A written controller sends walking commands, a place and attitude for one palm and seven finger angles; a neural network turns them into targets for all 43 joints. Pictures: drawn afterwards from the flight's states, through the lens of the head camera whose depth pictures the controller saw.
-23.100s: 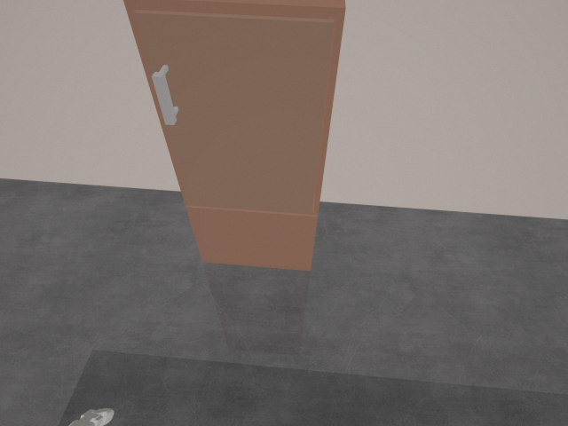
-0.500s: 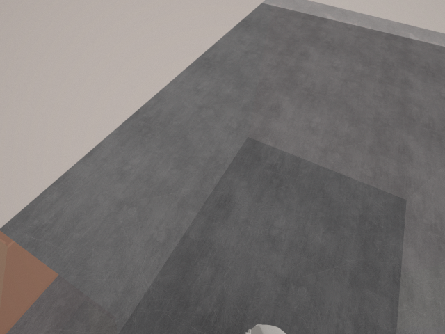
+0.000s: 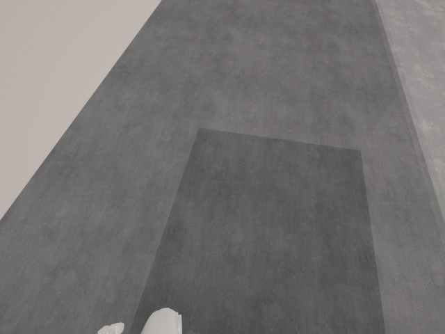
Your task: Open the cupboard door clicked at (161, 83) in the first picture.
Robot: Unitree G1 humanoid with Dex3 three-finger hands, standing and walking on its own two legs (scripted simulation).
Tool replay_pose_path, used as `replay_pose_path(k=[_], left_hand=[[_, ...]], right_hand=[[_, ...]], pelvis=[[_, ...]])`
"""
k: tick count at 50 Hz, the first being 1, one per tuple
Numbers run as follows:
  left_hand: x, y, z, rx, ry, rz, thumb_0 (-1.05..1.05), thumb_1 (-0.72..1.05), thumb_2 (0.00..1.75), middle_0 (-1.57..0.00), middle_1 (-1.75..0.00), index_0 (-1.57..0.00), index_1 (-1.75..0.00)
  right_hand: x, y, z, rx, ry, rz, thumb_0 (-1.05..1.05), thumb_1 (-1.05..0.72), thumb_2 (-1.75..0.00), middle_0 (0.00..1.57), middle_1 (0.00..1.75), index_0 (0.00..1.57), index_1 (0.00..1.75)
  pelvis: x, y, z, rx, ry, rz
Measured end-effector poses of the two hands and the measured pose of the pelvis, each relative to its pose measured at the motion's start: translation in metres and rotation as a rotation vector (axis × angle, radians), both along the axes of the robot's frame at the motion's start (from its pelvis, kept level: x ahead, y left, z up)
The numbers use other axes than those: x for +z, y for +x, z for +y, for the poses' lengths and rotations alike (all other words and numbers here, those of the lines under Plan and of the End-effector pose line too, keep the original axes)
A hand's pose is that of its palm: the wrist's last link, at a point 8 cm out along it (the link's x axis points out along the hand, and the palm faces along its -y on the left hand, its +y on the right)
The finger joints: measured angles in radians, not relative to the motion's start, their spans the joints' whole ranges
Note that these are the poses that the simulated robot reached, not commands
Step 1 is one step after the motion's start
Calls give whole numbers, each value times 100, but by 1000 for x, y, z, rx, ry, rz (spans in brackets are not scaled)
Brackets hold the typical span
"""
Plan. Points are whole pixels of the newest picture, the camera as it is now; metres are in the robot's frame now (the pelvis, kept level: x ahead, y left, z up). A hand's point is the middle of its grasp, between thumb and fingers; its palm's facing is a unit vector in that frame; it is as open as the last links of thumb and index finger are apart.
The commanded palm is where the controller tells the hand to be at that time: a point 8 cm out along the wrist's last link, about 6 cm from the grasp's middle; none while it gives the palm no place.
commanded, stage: walk to a spot facing it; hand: left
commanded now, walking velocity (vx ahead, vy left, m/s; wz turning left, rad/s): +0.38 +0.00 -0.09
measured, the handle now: out of the picture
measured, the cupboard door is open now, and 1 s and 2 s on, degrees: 48 48 48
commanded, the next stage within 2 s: turn to face it in 0.58 s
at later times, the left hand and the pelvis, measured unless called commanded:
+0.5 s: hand (142, 286) +0.24 +0.19 -0.18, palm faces -0.01 -0.99 -0.14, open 7.4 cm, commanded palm none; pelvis +0.27 +0.03 -0.01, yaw -6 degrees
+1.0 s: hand (195, 154) +0.60 +0.09 -0.16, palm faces -0.04 -0.98 -0.17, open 7.2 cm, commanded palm none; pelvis +0.46 -0.06 +0.00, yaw -2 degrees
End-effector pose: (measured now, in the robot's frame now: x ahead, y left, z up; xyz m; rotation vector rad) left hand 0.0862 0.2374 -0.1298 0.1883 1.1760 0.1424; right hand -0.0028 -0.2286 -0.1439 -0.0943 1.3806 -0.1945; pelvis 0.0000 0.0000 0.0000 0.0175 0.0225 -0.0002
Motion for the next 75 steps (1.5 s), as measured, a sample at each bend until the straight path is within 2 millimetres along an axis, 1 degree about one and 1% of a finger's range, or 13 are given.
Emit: replay_pose_path(k=[12, 16, 19, 23, 32, 38, 42, 45, 49, 54, 60, 68, 75], left_hand=[[-9, -2, -13, 101, -50, 258, -1, 92, 90, -20, -30, -20, -30], [-18, 4, -16, 134, -81, 378, 0, 92, 90, -20, -30, -20, -30], [-27, 24, -11, 129, -101, 449, 0, 91, 90, -20, -30, -20, -30], [-28, 97, 0, 71, -93, 403, 1, 91, 90, -20, -30, -20, -30], [-7, 325, 4, -96, -19, 99, 2, 95, 90, -20, -30, -20, -30], [-4, 454, -31, -229, 36, -7, 1, 94, 90, -19, -30, -19, -30], [-6, 503, -63, -232, 33, -96, 0, 93, 90, -19, -30, -19, -30], [-2, 509, -82, -193, 1, -99, 0, 92, 90, -19, -30, -20, -30], [-4, 503, -97, -103, -50, -73, -1, 93, 90, -20, -30, -20, -30], [-10, 508, -84, -7, -65, -88, -4, 96, 90, -20, -30, -20, -30], [-42, 492, -50, 87, -74, -10, -2, 93, 90, -20, -30, -20, -30], [-18, 479, -22, 180, 4, 54, 0, 92, 90, -20, -30, -20, -30], [3, 479, -35, 241, 66, 34, 0, 91, 90, -20, -30, -20, -30]], right_hand=[[12, 239, 12, 108, 24, -269, 0, -91, -90, 20, 30, 20, 30], [9, 308, 26, 143, 18, -309, 0, -91, -90, 20, 30, 20, 30], [3, 342, 32, 132, -10, -348, 0, -91, -90, 20, 30, 20, 30], [4, 336, 30, 60, -30, -286, 0, -91, -90, 20, 30, 20, 30], [11, 268, 3, -116, -55, 53, -1, -94, -90, 20, 30, 20, 30], [0, 247, 2, -219, 23, 244, 0, -92, -90, 20, 30, 20, 30], [-8, 269, -6, -237, 73, 321, 0, -91, -90, 20, 30, 20, 30], [-6, 316, -20, -204, 70, 274, 1, -91, -90, 20, 30, 20, 30], [-3, 398, -39, -130, 49, 136, 1, -91, -90, 20, 30, 20, 30], [4, 493, -60, 0, -20, 0, 2, -93, -90, 20, 30, 20, 30], [6, 585, -73, 135, -120, -150, 1, -93, -90, 20, 30, 20, 30], [20, 634, -70, 249, -117, -168, 0, -91, -90, 20, 30, 20, 30], [6, 661, -80, 310, -41, -135, 0, -90, -90, 20, 30, 20, 30]], pelvis=[[-1, 125, 4, -38, -18, -6], [-10, 174, 13, -45, -9, -9], [-21, 212, 22, -73, -19, -12], [-14, 250, 26, -104, -2, -19], [2, 334, 10, -162, -3, -14], [-11, 394, -26, -188, 5, -18], [-19, 424, -49, -146, 2, -26], [-11, 440, -58, -108, -1, -29], [-2, 460, -63, -54, -7, -16], [-4, 482, -61, 17, -25, -11], [-25, 506, -45, 83, -43, -5], [-8, 523, -51, 147, -37, 27], [-5, 537, -77, 224, -31, 28]])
